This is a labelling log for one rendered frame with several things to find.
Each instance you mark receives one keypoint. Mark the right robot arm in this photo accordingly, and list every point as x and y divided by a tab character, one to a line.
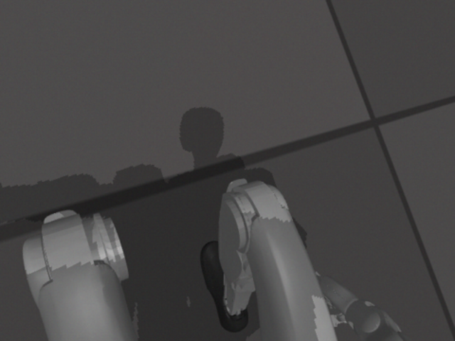
372	323

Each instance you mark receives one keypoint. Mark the right robot hand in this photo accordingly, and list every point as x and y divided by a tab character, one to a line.
336	295

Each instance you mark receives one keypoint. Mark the right robot foot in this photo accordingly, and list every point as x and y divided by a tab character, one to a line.
214	275

